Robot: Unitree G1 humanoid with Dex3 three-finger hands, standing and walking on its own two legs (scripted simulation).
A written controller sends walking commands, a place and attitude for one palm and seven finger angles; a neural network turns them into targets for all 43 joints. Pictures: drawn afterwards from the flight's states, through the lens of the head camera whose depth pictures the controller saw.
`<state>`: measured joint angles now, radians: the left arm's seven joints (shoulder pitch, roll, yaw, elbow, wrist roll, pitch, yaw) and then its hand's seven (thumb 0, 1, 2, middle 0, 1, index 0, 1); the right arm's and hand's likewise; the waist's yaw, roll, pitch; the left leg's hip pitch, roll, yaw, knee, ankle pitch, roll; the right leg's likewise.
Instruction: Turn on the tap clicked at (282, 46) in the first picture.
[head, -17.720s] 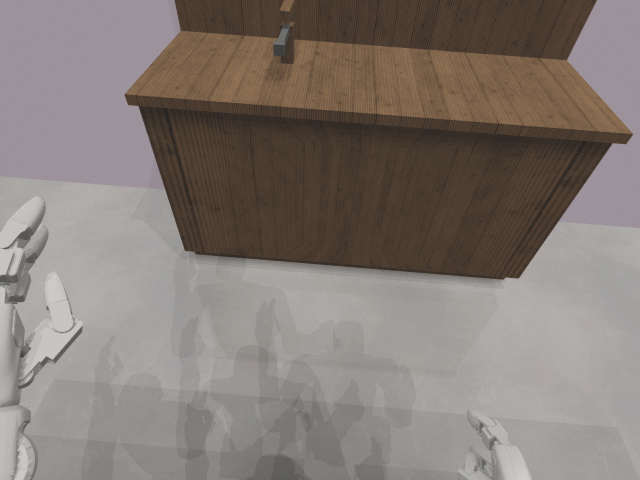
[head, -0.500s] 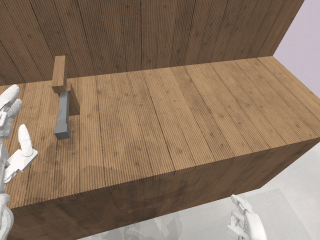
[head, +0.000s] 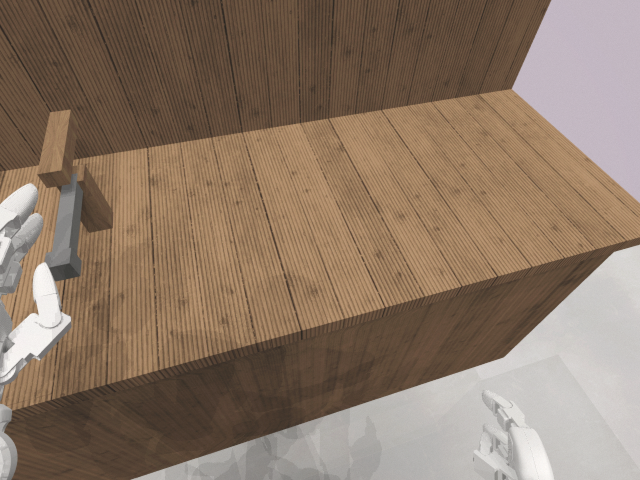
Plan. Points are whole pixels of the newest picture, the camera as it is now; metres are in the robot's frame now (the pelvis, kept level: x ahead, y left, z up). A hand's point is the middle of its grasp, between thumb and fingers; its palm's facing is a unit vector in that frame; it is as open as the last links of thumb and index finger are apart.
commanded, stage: come to a stop and stand still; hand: left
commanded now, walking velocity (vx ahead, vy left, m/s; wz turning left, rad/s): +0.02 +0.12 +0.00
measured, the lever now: (63, 264) +0.33 +0.34 +0.07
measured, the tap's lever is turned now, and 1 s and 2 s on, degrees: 0 0 0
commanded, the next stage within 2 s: none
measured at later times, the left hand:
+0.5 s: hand (18, 306) +0.24 +0.30 +0.15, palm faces +0.30 -0.88 -0.37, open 7.4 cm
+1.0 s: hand out of the picture +0.27 +0.36 +0.15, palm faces +0.33 -0.86 -0.38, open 7.4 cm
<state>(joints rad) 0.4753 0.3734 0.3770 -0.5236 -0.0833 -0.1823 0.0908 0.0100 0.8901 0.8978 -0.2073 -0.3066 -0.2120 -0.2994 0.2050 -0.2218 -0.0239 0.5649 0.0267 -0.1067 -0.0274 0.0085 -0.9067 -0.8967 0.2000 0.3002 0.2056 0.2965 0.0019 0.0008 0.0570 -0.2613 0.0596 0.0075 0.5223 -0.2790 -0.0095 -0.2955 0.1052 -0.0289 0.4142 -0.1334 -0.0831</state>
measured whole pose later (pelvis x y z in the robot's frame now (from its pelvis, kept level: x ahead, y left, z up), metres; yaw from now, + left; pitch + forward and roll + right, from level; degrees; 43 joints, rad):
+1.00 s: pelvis +0.03 +0.12 +0.00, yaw -2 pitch +0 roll -3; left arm 0.41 0.38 0.39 -0.50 -0.05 -0.20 0.09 0.01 0.89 0.90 -0.21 -0.31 -0.21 -0.30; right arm 0.17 -0.17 0.03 0.53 0.01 -0.08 0.01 0.01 -0.91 -0.90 0.20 0.30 0.21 0.30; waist 0.01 -0.03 0.10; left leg -0.19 -0.08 0.06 0.50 -0.32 0.08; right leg -0.22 -0.02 -0.07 0.45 -0.22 0.01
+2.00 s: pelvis +0.00 +0.07 +0.01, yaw -2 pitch -1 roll -1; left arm 0.44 0.36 0.35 -0.50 -0.05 -0.20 0.11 0.01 0.89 0.90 -0.21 -0.31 -0.21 -0.30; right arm 0.21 -0.21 0.02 0.58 0.02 -0.11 -0.03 0.01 -0.91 -0.90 0.20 0.30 0.21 0.30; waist 0.01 -0.01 0.06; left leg -0.19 -0.04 0.04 0.45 -0.25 0.06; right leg -0.21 0.03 -0.09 0.38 -0.15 -0.04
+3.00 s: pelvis -0.02 +0.04 -0.02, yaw +2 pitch -1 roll +0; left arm 0.26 0.33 0.34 -0.42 -0.08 -0.03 0.19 0.01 0.89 0.90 -0.20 -0.31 -0.21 -0.30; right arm 0.12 -0.23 0.07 0.65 0.02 -0.09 -0.03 0.01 -0.91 -0.90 0.20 0.30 0.21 0.30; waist 0.09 0.01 -0.02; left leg -0.33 -0.04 -0.02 0.69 -0.33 0.03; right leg -0.36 0.03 -0.12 0.65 -0.28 -0.08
